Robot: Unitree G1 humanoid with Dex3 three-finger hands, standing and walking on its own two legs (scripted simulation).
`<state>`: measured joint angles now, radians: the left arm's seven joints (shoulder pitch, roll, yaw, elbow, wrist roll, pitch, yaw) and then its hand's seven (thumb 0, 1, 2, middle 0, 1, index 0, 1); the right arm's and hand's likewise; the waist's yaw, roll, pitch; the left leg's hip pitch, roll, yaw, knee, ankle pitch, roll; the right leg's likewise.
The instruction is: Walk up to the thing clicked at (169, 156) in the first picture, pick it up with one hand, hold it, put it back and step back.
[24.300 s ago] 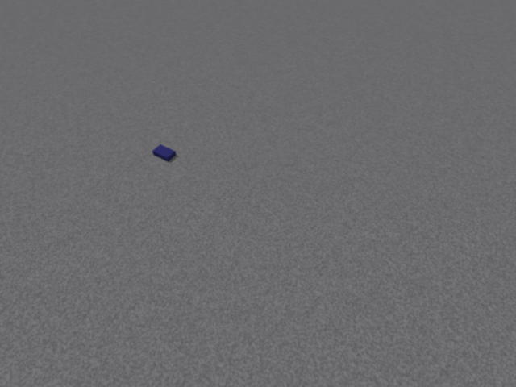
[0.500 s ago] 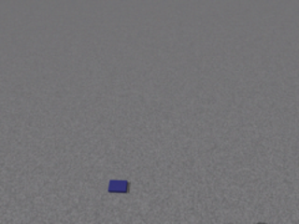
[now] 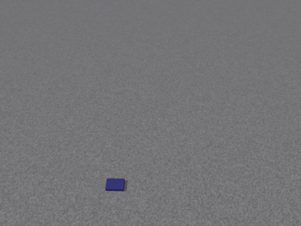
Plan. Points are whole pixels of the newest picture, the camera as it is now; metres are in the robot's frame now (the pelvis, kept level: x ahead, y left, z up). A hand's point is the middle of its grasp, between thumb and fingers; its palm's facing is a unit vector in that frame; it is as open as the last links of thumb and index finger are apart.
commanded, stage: walk up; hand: left
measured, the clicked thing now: (115, 184) +0.47 +0.22 -0.75
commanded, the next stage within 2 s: none
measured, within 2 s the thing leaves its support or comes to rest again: neither
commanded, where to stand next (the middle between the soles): +0.08 -0.03 m, yaw -1 degrees
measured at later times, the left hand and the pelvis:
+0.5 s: hand out of the picture +0.09 +0.24 -0.13, palm faces +0.01 -0.91 -0.42, open 7.4 cm; pelvis +0.06 -0.03 +0.00, yaw +0 degrees
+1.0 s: hand (68, 222) +0.18 +0.26 -0.17, palm faces -0.05 -0.92 -0.39, open 7.4 cm; pelvis +0.05 -0.01 -0.03, yaw -2 degrees
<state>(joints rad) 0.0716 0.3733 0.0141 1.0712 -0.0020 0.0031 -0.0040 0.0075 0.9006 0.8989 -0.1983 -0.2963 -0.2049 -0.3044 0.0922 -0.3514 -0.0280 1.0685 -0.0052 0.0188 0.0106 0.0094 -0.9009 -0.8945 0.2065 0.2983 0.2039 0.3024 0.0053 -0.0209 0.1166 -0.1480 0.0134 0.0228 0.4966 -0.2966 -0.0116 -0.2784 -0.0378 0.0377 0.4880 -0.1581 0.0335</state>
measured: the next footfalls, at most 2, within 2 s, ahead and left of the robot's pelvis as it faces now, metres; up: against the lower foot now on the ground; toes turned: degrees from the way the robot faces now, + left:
left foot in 0.72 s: +0.14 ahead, +0.12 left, +0.00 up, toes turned -2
right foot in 1.00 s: +0.06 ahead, -0.13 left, +0.00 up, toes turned -1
